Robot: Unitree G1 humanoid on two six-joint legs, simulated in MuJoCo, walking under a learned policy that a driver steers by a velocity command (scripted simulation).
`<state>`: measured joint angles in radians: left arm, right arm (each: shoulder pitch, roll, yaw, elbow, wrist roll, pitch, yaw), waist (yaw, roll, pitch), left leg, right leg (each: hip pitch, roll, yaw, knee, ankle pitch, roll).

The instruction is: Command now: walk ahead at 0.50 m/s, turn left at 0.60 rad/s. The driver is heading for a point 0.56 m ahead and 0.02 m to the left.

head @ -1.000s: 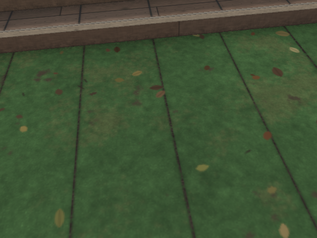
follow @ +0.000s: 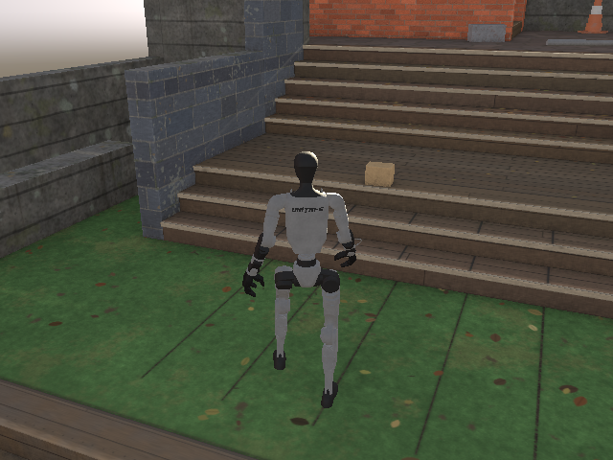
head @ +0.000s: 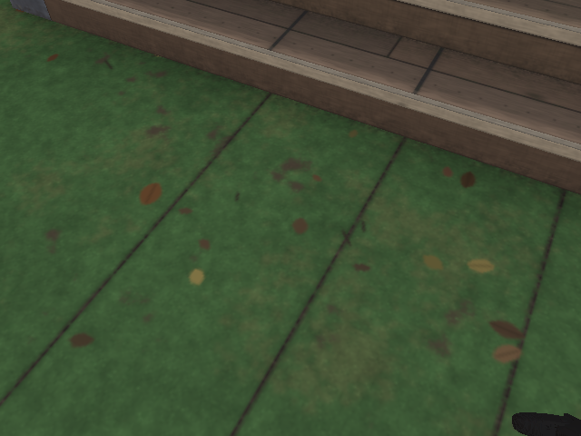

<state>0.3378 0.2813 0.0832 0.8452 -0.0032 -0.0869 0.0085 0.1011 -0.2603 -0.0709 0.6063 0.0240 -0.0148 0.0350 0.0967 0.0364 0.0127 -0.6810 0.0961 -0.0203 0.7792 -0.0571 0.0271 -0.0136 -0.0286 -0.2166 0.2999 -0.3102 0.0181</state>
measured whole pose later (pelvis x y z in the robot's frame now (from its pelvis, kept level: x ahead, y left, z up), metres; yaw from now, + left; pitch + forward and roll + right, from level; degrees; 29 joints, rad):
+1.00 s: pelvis +0.47 +0.07 +0.00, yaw +15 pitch +1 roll -1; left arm 0.19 0.22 0.02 0.84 0.01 -0.04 -0.02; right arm 0.16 -0.24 -0.05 0.72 -0.01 0.02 -0.04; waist 0.03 0.03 0.02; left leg -0.39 0.06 -0.08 0.59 -0.19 -0.04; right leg -0.25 0.07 -0.03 0.41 -0.18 -0.06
